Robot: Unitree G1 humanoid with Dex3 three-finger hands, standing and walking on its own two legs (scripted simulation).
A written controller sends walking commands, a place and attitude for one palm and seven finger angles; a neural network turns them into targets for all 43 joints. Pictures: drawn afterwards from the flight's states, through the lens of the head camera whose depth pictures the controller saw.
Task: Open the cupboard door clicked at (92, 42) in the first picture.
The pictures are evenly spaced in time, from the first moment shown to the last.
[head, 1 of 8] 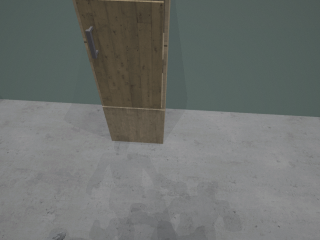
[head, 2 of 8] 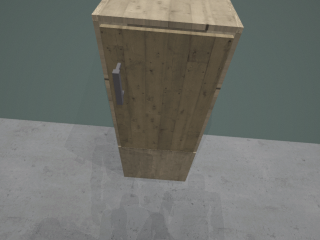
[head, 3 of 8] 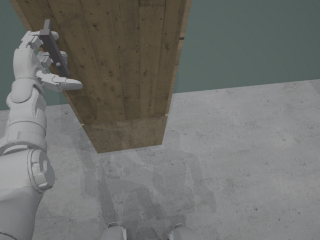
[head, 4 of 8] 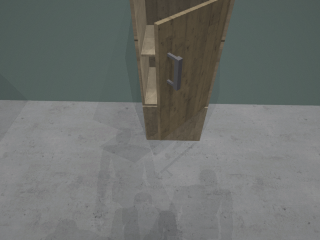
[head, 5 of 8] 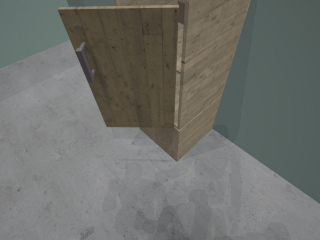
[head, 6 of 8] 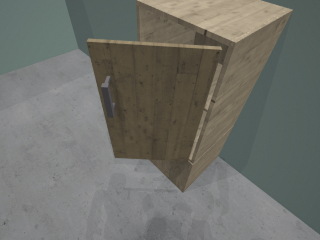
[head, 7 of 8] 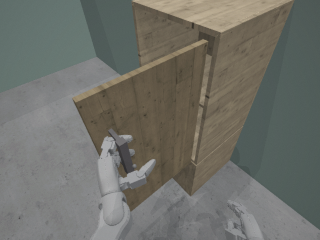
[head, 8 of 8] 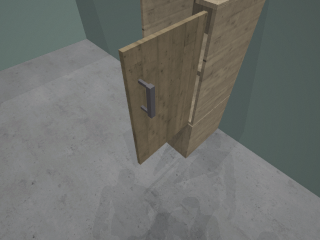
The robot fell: no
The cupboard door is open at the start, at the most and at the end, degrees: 0 91 91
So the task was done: yes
